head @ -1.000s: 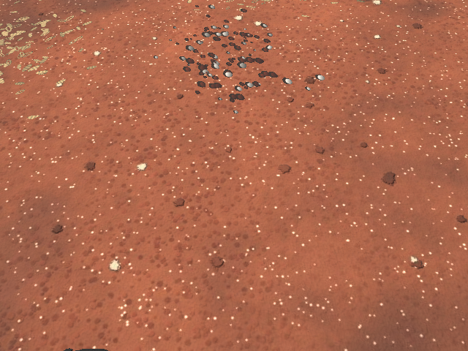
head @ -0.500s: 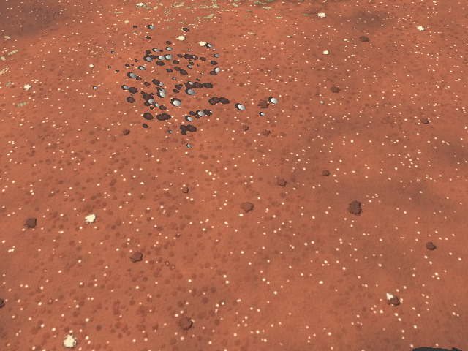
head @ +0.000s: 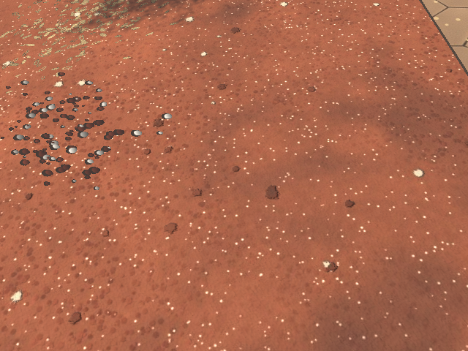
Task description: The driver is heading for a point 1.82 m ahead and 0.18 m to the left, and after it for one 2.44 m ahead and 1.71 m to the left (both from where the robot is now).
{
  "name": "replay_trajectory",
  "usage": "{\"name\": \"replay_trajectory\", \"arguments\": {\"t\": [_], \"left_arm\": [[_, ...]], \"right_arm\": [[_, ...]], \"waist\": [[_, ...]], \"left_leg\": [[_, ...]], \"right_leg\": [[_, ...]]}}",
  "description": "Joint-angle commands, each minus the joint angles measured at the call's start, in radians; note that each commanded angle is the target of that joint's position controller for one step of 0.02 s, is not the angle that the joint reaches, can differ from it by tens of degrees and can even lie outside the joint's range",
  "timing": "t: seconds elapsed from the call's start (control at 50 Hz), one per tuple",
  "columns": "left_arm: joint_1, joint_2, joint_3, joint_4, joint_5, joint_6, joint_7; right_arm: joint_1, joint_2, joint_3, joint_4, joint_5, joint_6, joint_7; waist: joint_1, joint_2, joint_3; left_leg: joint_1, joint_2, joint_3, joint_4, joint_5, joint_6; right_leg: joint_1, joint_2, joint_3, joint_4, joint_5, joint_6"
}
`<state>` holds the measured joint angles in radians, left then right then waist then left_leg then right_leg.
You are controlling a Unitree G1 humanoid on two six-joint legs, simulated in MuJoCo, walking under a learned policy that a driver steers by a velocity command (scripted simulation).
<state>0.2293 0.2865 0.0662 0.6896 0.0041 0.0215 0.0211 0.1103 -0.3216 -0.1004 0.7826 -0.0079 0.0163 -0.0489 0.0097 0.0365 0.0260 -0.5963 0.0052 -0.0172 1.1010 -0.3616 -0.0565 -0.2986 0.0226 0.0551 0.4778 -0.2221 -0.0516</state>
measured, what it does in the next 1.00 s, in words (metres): steps on the spot: left foot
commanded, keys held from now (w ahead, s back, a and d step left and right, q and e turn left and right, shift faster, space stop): no key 1.00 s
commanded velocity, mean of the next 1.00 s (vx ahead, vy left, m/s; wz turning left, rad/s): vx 0.00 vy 0.00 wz -0.10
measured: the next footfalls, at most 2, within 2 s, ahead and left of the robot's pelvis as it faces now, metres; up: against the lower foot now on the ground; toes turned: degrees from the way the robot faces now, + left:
left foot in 0.26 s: +0.06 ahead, +0.15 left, +0.00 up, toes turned -4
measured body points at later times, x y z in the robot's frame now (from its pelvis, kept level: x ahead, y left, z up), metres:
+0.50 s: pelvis +0.02 +0.03 -0.01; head +0.03 +0.03 +0.44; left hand +0.16 +0.28 -0.12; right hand +0.14 -0.24 -0.12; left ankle +0.02 +0.15 -0.74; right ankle +0.01 -0.09 -0.74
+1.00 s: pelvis +0.02 +0.04 -0.01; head +0.02 +0.04 +0.44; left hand +0.12 +0.29 -0.14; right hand +0.09 -0.23 -0.14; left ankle +0.02 +0.15 -0.74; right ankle +0.01 -0.09 -0.74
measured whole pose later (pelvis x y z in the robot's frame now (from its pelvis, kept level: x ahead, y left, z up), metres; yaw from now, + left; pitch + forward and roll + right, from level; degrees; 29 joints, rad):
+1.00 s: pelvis +0.02 +0.04 -0.01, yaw -3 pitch -2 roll +0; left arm 0.22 0.23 0.05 0.88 0.01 0.01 0.04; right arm 0.17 -0.24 -0.02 0.97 -0.01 -0.02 -0.01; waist -0.01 0.00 0.04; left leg -0.19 -0.01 -0.01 0.51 -0.28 0.01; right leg -0.20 0.04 0.10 0.51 -0.27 0.01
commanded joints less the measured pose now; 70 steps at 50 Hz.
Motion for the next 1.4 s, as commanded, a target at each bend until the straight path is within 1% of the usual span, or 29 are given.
{"name": "replay_trajectory", "arguments": {"t": [0.02, 0.04, 0.08, 0.12, 0.16, 0.18, 0.2, 0.22, 0.24, 0.26, 0.28, 0.3, 0.32, 0.34, 0.36, 0.4, 0.5, 0.58, 0.82, 1.08, 1.24, 1.4], "left_arm": [[-0.038, 0.129, 0.026, -0.075, -0.002, -0.020, 0.014], [-0.032, 0.131, 0.026, -0.071, -0.002, -0.019, 0.016], [-0.032, 0.139, 0.027, -0.069, 0.003, -0.015, 0.016], [-0.040, 0.146, 0.027, -0.066, 0.008, -0.011, 0.009], [-0.045, 0.146, 0.024, -0.059, 0.007, -0.009, -0.001], [-0.049, 0.141, 0.020, -0.054, 0.005, -0.008, -0.004], [-0.060, 0.132, 0.015, -0.050, 0.001, -0.007, -0.006], [-0.074, 0.120, 0.009, -0.045, -0.006, -0.006, -0.006], [-0.061, 0.108, 0.004, -0.036, -0.010, -0.009, -0.005], [-0.035, 0.084, -0.005, -0.033, 0.005, -0.018, -0.005], [0.018, 0.079, -0.003, -0.030, 0.021, -0.030, -0.013], [0.012, 0.060, -0.008, -0.024, 0.022, -0.034, -0.014], [-0.031, 0.084, -0.004, -0.020, 0.023, -0.032, -0.013], [-0.067, 0.094, 0.001, -0.025, 0.017, -0.025, -0.011], [-0.079, 0.097, 0.004, -0.027, 0.012, -0.014, -0.008], [-0.068, 0.083, 0.003, -0.025, 0.012, -0.006, -0.008], [-0.049, 0.067, 0.004, 0.000, 0.009, -0.014, -0.006], [-0.035, 0.063, 0.005, 0.019, 0.009, -0.017, -0.001], [-0.009, 0.060, 0.007, 0.086, 0.006, -0.019, 0.014], [0.000, 0.048, 0.004, 0.191, 0.002, -0.020, 0.022], [0.007, 0.043, -0.003, 0.257, 0.000, -0.021, 0.024], [0.018, 0.035, -0.011, 0.311, -0.001, -0.023, 0.027]], "right_arm": [[-0.010, -0.053, -0.008, -0.060, 0.007, -0.015, 0.002], [-0.023, -0.043, -0.002, -0.064, 0.008, -0.015, 0.005], [-0.037, -0.035, 0.006, -0.067, 0.008, -0.015, 0.013], [-0.035, -0.043, 0.009, -0.067, 0.012, -0.017, 0.021], [-0.028, -0.053, 0.008, -0.065, 0.016, -0.019, 0.026], [-0.023, -0.053, 0.009, -0.063, 0.017, -0.022, 0.028], [-0.010, -0.047, 0.012, -0.058, 0.017, -0.026, 0.031], [0.015, -0.036, 0.015, -0.048, 0.015, -0.031, 0.035], [0.035, -0.040, 0.018, -0.041, 0.004, -0.037, 0.038], [0.058, -0.081, 0.013, -0.041, -0.011, -0.041, 0.036], [0.046, -0.154, -0.002, -0.042, -0.015, -0.040, 0.033], [0.010, -0.097, 0.011, -0.035, -0.008, -0.037, 0.037], [-0.018, -0.049, 0.023, -0.045, -0.006, -0.039, 0.043], [-0.023, -0.048, 0.025, -0.044, -0.008, -0.042, 0.044], [-0.019, -0.057, 0.027, -0.045, -0.007, -0.049, 0.045], [0.005, -0.057, 0.031, -0.030, -0.007, -0.059, 0.043], [0.017, -0.047, 0.041, -0.016, -0.003, -0.052, 0.034], [0.016, -0.041, 0.047, -0.001, -0.002, -0.049, 0.033], [0.027, -0.029, 0.058, 0.084, 0.001, -0.049, 0.035], [0.055, -0.030, 0.066, 0.180, 0.004, -0.048, 0.028], [0.078, -0.026, 0.071, 0.217, 0.004, -0.046, 0.024], [0.102, -0.019, 0.075, 0.240, 0.005, -0.043, 0.022]], "waist": [[-0.014, -0.158, -0.131], [-0.006, -0.164, -0.127], [0.009, -0.181, -0.117], [0.017, -0.188, -0.100], [0.024, -0.187, -0.085], [0.023, -0.183, -0.080], [0.011, -0.174, -0.078], [-0.014, -0.160, -0.078], [-0.026, -0.138, -0.084], [-0.013, -0.079, -0.119], [0.050, 0.064, -0.129], [0.052, 0.132, -0.140], [0.029, 0.106, -0.113], [0.013, 0.090, -0.094], [0.002, 0.074, -0.074], [0.000, 0.047, -0.067], [-0.012, -0.019, -0.053], [-0.014, -0.045, -0.046], [-0.012, -0.038, -0.025], [-0.016, -0.035, -0.004], [-0.018, -0.036, 0.004], [-0.018, -0.035, 0.010]], "left_leg": [[-0.035, 0.021, -0.039, -0.056, 0.062, -0.012], [-0.020, 0.025, -0.040, -0.122, 0.069, -0.016], [0.044, 0.030, -0.037, -0.230, 0.061, -0.021], [0.123, 0.029, -0.026, -0.313, 0.025, -0.019], [0.185, 0.023, -0.015, -0.381, 0.000, -0.013], [0.211, 0.020, -0.011, -0.427, 0.001, -0.008], [0.250, 0.017, -0.006, -0.503, 0.033, 0.000], [0.315, 0.011, 0.004, -0.629, 0.130, 0.012], [0.402, 0.024, -0.013, -0.737, 0.280, 0.029], [0.508, 0.106, -0.088, -0.732, 0.454, 0.057], [0.545, 0.186, -0.147, -0.673, 0.603, 0.113], [0.462, 0.196, -0.165, -0.686, 0.466, 0.168], [0.419, 0.160, -0.149, -0.703, 0.338, 0.156], [0.400, 0.129, -0.123, -0.700, 0.278, 0.127], [0.388, 0.109, -0.103, -0.694, 0.260, 0.108], [0.379, 0.093, -0.084, -0.682, 0.237, 0.091], [0.392, 0.071, -0.064, -0.656, 0.226, 0.087], [0.392, 0.061, -0.058, -0.652, 0.216, 0.087], [0.378, 0.042, -0.048, -0.676, 0.188, 0.084], [0.374, 0.032, -0.046, -0.706, 0.167, 0.089], [0.377, 0.027, -0.045, -0.717, 0.167, 0.094], [0.380, 0.023, -0.043, -0.723, 0.171, 0.098]], "right_leg": [[0.184, -0.222, 0.211, -0.135, 0.362, -0.159], [0.196, -0.219, 0.211, -0.132, 0.345, -0.158], [0.184, -0.220, 0.220, -0.132, 0.299, -0.165], [0.142, -0.223, 0.234, -0.130, 0.273, -0.178], [0.116, -0.226, 0.257, -0.120, 0.278, -0.187], [0.115, -0.225, 0.268, -0.110, 0.289, -0.186], [0.113, -0.216, 0.272, -0.093, 0.303, -0.178], [0.101, -0.197, 0.263, -0.072, 0.309, -0.156], [0.076, -0.173, 0.256, -0.063, 0.280, -0.119], [0.032, -0.132, 0.228, -0.029, 0.189, -0.066], [-0.019, -0.037, 0.138, 0.026, 0.045, -0.022], [0.032, -0.010, 0.076, 0.011, -0.033, 0.017], [0.060, -0.015, 0.071, 0.006, -0.009, 0.034], [0.060, -0.015, 0.071, 0.012, 0.032, 0.030], [0.056, -0.019, 0.083, 0.014, 0.075, 0.021], [0.070, -0.029, 0.096, 0.003, 0.106, 0.010], [0.062, -0.033, 0.104, -0.007, 0.128, 0.012], [0.068, -0.035, 0.106, -0.013, 0.133, 0.021], [0.104, -0.037, 0.099, -0.024, 0.144, 0.032], [0.119, -0.029, 0.077, -0.044, 0.138, 0.042], [0.116, -0.026, 0.066, -0.055, 0.129, 0.047], [0.109, -0.024, 0.057, -0.062, 0.121, 0.051]]}}
Velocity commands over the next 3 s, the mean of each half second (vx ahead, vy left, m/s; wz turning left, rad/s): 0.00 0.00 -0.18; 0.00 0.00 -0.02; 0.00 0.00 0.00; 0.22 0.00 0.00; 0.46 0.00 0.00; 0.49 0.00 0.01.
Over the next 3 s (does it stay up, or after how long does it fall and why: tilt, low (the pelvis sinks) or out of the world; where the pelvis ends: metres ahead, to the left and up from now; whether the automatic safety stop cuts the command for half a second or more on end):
stays up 0.67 -0.05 -0.01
